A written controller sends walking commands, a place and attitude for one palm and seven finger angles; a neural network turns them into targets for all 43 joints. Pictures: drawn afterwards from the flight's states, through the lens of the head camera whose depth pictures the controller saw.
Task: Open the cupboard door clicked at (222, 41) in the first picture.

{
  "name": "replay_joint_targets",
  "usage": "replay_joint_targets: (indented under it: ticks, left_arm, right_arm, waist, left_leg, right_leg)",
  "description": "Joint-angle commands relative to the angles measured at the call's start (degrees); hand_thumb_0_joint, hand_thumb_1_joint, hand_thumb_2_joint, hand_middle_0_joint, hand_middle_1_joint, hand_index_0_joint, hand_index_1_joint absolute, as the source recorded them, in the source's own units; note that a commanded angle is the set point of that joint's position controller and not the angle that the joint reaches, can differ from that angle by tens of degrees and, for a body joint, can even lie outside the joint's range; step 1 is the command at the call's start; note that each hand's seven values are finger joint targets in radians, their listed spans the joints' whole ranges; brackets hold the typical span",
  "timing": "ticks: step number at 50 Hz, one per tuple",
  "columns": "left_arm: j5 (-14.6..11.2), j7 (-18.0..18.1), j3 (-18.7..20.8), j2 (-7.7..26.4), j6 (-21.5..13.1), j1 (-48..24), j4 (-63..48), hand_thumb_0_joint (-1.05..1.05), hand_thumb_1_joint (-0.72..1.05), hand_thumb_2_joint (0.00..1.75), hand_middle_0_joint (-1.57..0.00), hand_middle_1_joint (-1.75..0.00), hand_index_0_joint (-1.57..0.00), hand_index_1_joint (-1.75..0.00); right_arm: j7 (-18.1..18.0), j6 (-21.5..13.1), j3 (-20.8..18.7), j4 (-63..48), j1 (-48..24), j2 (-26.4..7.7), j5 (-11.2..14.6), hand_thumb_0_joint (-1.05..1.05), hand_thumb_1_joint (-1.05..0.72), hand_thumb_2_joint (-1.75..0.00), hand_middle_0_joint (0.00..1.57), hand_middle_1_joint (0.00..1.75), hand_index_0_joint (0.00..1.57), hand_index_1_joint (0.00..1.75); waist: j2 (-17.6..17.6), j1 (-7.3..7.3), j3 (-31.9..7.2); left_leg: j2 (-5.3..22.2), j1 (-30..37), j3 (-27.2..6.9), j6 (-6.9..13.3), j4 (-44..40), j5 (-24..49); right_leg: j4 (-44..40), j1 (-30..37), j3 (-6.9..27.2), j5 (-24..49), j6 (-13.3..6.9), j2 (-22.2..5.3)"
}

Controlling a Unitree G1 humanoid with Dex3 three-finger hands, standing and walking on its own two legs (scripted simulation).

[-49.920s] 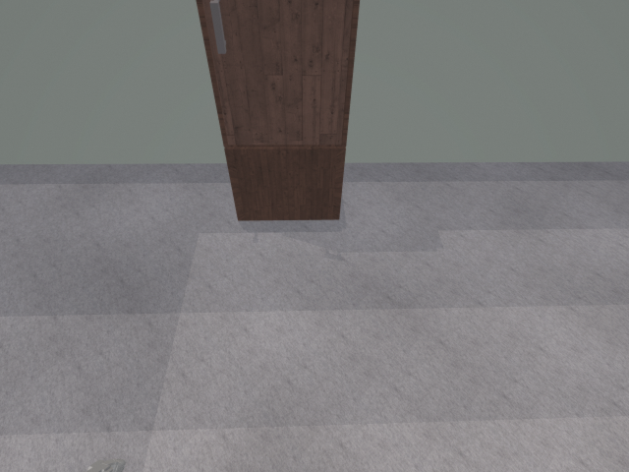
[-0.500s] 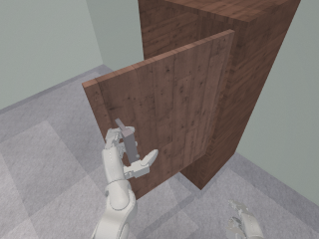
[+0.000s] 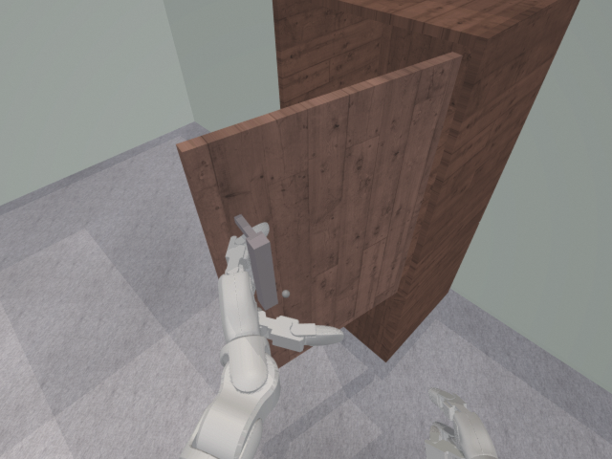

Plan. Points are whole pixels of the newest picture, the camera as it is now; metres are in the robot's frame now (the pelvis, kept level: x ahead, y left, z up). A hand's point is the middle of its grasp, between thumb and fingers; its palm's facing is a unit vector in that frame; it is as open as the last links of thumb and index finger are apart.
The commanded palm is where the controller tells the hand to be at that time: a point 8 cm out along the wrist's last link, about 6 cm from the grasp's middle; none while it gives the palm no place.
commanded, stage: slide the hand sideways off the handle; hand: left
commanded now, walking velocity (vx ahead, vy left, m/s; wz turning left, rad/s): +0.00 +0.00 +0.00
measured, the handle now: (255, 263) +0.34 +0.10 +0.09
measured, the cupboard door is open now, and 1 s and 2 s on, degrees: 79 82 82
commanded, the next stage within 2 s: draw the hand back to the body in 1.24 s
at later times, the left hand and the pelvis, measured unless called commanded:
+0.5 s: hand (277, 325) +0.25 +0.06 +0.10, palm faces -0.08 -1.00 +0.00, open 16.3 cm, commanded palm +0.22 +0.12 +0.09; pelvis +0.00 +0.00 +0.00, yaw -1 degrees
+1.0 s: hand (224, 361) +0.21 +0.11 +0.09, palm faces -0.02 -1.00 -0.04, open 16.3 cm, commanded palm +0.18 +0.17 +0.09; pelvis +0.02 -0.01 -0.01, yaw +0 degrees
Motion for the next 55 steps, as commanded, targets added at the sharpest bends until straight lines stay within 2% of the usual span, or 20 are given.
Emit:
replay_joint_targets:
  ticks: [1, 2, 3, 4, 5, 7, 9, 11, 12, 14, 19, 21, 25, 29, 34, 37, 40, 42, 52, 55]
  left_arm:
    - [1.82, 2.48, 0.42, -9.60, -2.62, -15.47, -12.57, 0.00, -0.50, 0.30, -0.15, -0.30, -0.15, -0.30]
    - [1.85, 2.46, -0.11, -10.12, -2.58, -15.06, -12.09, 0.00, -0.50, 0.30, -0.15, -0.30, -0.15, -0.30]
    - [6.63, -9.96, -12.56, -5.18, -5.37, -14.74, -12.64, 0.00, -0.50, 0.30, -0.15, -0.30, -0.15, -0.30]
    - [4.12, -16.73, -7.73, -0.39, -8.23, -18.79, -15.62, 0.00, -0.50, 0.30, -0.15, -0.30, -0.15, -0.30]
    - [3.13, -21.74, -6.90, 1.84, -10.43, -18.93, -17.31, 0.00, -0.50, 0.30, -0.15, -0.30, -0.15, -0.30]
    - [-0.80, -29.67, -6.30, 2.46, -12.26, -17.50, -16.57, 0.00, -0.50, 0.30, -0.15, -0.30, -0.15, -0.30]
    - [-5.68, -32.42, -4.37, 1.01, -11.50, -15.70, -14.71, 0.00, -0.50, 0.30, -0.15, -0.30, -0.15, -0.30]
    - [-8.83, -31.43, 0.49, 2.58, -10.52, -14.01, -13.95, 0.00, -0.50, 0.30, -0.15, -0.30, -0.15, -0.30]
    - [-9.09, -30.47, 1.64, 3.01, -10.09, -13.36, -14.52, 0.00, -0.50, 0.30, -0.15, -0.30, -0.15, -0.30]
    - [-8.20, -28.38, 2.71, 3.73, -9.56, -10.33, -15.87, 0.00, -0.50, 0.30, -0.15, -0.30, -0.15, -0.30]
    - [-5.85, -26.74, 5.19, 6.94, -9.73, -0.77, -20.28, 0.00, -0.50, 0.30, -0.15, -0.30, -0.15, -0.30]
    - [-5.40, -26.79, 6.55, 8.48, -9.89, 1.56, -22.68, 0.00, -0.50, 0.30, -0.15, -0.30, -0.15, -0.30]
    - [-5.48, -27.32, 7.77, 9.39, -9.94, 6.98, -24.96, 0.00, -0.50, 0.30, -0.15, -0.30, -0.15, -0.30]
    - [-6.32, -28.66, 8.11, 10.05, -10.71, 10.80, -28.81, 0.00, -0.50, 0.30, -0.15, -0.30, -0.15, -0.30]
    - [-7.44, -31.09, 9.11, 11.45, -12.16, 13.13, -30.83, 0.00, -0.50, 0.30, -0.15, -0.30, -0.15, -0.30]
    - [-8.47, -32.68, 11.40, 12.89, -12.63, 17.80, -31.69, 0.00, -0.50, 0.30, -0.15, -0.30, -0.15, -0.30]
    - [-9.36, -34.39, 12.57, 13.57, -13.02, 21.67, -33.76, 0.00, -0.50, 0.30, -0.15, -0.30, -0.15, -0.30]
    - [-10.23, -35.34, 14.32, 14.83, -13.38, 24.19, -33.90, 0.00, -0.50, 0.30, -0.15, -0.30, -0.15, -0.30]
    - [-13.25, -39.54, 17.89, 17.14, -16.29, 28.65, -36.51, 0.00, -0.50, 0.30, -0.15, -0.30, -0.15, -0.30]
    - [-14.13, -40.36, 20.04, 18.80, -16.78, 28.96, -35.62, 0.00, -0.50, 0.30, -0.15, -0.30, -0.15, -0.30]
  right_arm:
    - [-0.29, -2.83, -2.04, -9.80, -9.71, -4.76, -0.09, 0.00, -0.90, -0.90, 0.20, 0.30, 0.20, 0.30]
    - [-0.26, -2.95, -2.08, -9.80, -9.74, -4.69, -0.09, 0.00, -0.90, -0.90, 0.20, 0.30, 0.20, 0.30]
    - [0.17, -2.82, -2.01, -8.84, -4.00, -6.88, 0.16, 0.00, -0.90, -0.90, 0.20, 0.30, 0.20, 0.30]
    - [-0.46, -3.00, -2.53, -10.50, -2.82, -6.88, 1.03, 0.00, -0.90, -0.90, 0.20, 0.30, 0.20, 0.30]
    - [-1.13, -3.76, -2.20, -11.36, -2.95, -6.57, 1.24, 0.00, -0.90, -0.90, 0.20, 0.30, 0.20, 0.30]
    - [-1.84, -5.45, -1.50, -12.67, -2.29, -6.40, 2.25, 0.00, -0.90, -0.90, 0.20, 0.30, 0.20, 0.30]
    - [-2.37, -7.10, -0.65, -13.57, -3.25, -6.29, 3.16, 0.00, -0.90, -0.90, 0.20, 0.30, 0.20, 0.30]
    - [-2.85, -8.36, -0.49, -13.70, -3.95, -6.85, 3.49, 0.00, -0.90, -0.90, 0.20, 0.30, 0.20, 0.30]
    - [-2.86, -8.85, -0.41, -13.84, -4.37, -6.91, 3.51, 0.00, -0.90, -0.90, 0.20, 0.30, 0.20, 0.30]
    - [-2.35, -9.67, -0.52, -14.07, -4.20, -6.84, 3.39, 0.00, -0.90, -0.90, 0.20, 0.30, 0.20, 0.30]
    - [-1.26, -10.25, -0.88, -14.94, -3.01, -6.94, 2.90, 0.00, -0.90, -0.90, 0.20, 0.30, 0.20, 0.30]
    - [-1.16, -10.17, -0.70, -15.39, -3.19, -6.75, 2.82, 0.00, -0.90, -0.90, 0.20, 0.30, 0.20, 0.30]
    - [-1.23, -10.21, -0.69, -16.18, -2.84, -6.87, 2.64, 0.00, -0.90, -0.90, 0.20, 0.30, 0.20, 0.30]
    - [-1.46, -11.07, -0.82, -16.65, -2.23, -7.06, 2.60, 0.00, -0.90, -0.90, 0.20, 0.30, 0.20, 0.30]
    - [-2.01, -12.72, -1.03, -16.50, -0.62, -7.54, 2.69, 0.00, -0.90, -0.90, 0.20, 0.30, 0.20, 0.30]
    - [-2.21, -13.64, -1.20, -16.77, 0.37, -7.70, 2.74, 0.00, -0.90, -0.90, 0.20, 0.30, 0.20, 0.30]
    - [-2.25, -14.24, -1.31, -17.12, 0.62, -7.71, 2.86, 0.00, -0.90, -0.90, 0.20, 0.30, 0.20, 0.30]
    - [-2.43, -14.66, -1.38, -17.23, 0.92, -7.87, 2.99, 0.00, -0.90, -0.90, 0.20, 0.30, 0.20, 0.30]
    - [-3.15, -16.85, -2.00, -17.32, 1.70, -8.61, 3.42, 0.00, -0.90, -0.90, 0.20, 0.30, 0.20, 0.30]
    - [-3.63, -17.35, -2.25, -17.03, 1.72, -8.91, 3.53, 0.00, -0.90, -0.90, 0.20, 0.30, 0.20, 0.30]
  waist:
    - [-5.20, 0.30, -9.63]
    - [-5.78, 0.17, -9.40]
    - [-8.85, -5.43, -5.17]
    - [-6.80, -4.10, -10.11]
    - [-3.92, -3.11, -12.80]
    - [-3.31, -3.24, -12.39]
    - [-3.06, -2.85, -8.73]
    - [-7.04, -1.81, -6.97]
    - [-6.73, -1.35, -7.12]
    - [-5.75, -0.04, -8.13]
    - [-6.46, 1.11, -8.54]
    - [-4.47, 1.15, -7.83]
    - [-5.60, 0.77, -5.83]
    - [-3.34, 0.44, -6.44]
    - [-3.83, -0.56, -6.57]
    - [-5.27, 0.23, -8.31]
    - [-3.72, 0.67, -9.60]
    - [-5.03, 0.54, -8.33]
    - [-3.04, -0.14, -7.04]
    - [-4.49, -0.18, -7.48]
  left_leg:
    - [0.45, 3.28, -3.08, -0.60, -5.78, 6.95]
    - [0.49, 3.33, -3.12, -0.55, -5.50, 6.94]
    - [0.36, 5.29, -3.32, 0.45, -5.92, 8.42]
    - [0.14, 4.81, -2.94, 0.77, -5.54, 9.53]
    - [-0.03, 5.67, -2.61, 0.83, -5.21, 10.29]
    - [-0.06, 5.63, -2.97, 0.87, -5.31, 8.96]
    - [0.07, 4.18, -3.53, 0.51, -6.16, 5.07]
    - [0.19, 2.10, -4.00, 0.09, -7.31, 0.83]
    - [0.06, 1.96, -3.87, 0.05, -7.60, 0.12]
    - [0.13, 2.56, -4.00, -0.07, -8.34, 1.51]
    - [0.39, 2.12, -2.62, 0.07, -7.83, 5.76]
    - [0.36, 1.88, -1.89, 0.07, -7.72, 5.81]
    - [0.42, 1.04, -1.58, 0.17, -7.27, 5.59]
    - [0.28, 1.32, -1.50, 0.31, -6.06, 6.55]
    - [0.06, 0.23, -1.87, 0.37, -4.37, 6.89]
    - [-0.02, -0.50, -1.93, 0.39, -3.74, 8.69]
    - [-0.21, -0.86, -1.59, 0.37, -3.00, 11.02]
    - [-0.20, -2.13, -1.61, 0.35, -2.45, 10.62]
    - [-0.41, -5.16, -2.09, 0.23, 0.08, 8.14]
    - [-0.40, -6.35, -2.26, 0.24, 1.09, 6.87]
  right_leg:
    - [-8.21, 1.37, 2.45, 1.44, -0.05, -0.51]
    - [-8.35, 1.10, 2.50, 1.32, -0.03, -0.50]
    - [-7.96, -0.59, 4.66, 6.95, 0.41, -0.71]
    - [-6.52, 1.42, 4.59, 10.27, 0.18, -0.95]
    - [-5.41, 2.59, 4.96, 12.17, 0.08, -0.94]
    - [-5.39, 2.27, 4.52, 11.05, 0.07, -0.72]
    - [-6.77, 0.76, 4.02, 5.84, 0.18, -0.25]
    - [-8.31, 0.34, 3.80, -0.40, 0.79, -0.18]
    - [-8.65, 0.51, 4.02, -1.87, 0.86, -0.26]
    - [-7.94, 1.67, 3.52, -0.54, 0.56, -0.23]
    - [-7.36, 3.96, 4.07, 4.63, 0.55, -0.32]
    - [-7.49, 3.98, 4.56, 5.16, 0.61, -0.49]
    - [-7.71, 3.44, 4.63, 5.35, 0.85, -0.40]
    - [-7.10, 2.99, 4.83, 6.82, 0.89, -0.25]
    - [-5.97, 1.75, 4.88, 7.97, 1.24, -0.17]
    - [-4.92, 3.03, 4.86, 11.31, 1.49, -0.30]
    - [-3.87, 4.25, 5.05, 15.47, 1.60, -0.55]
    - [-3.95, 3.81, 5.36, 16.09, 1.99, -0.64]
    - [-3.17, 0.61, 6.00, 11.37, 2.06, -0.58]
    - [-3.74, 0.39, 7.15, 8.87, 2.31, -0.90]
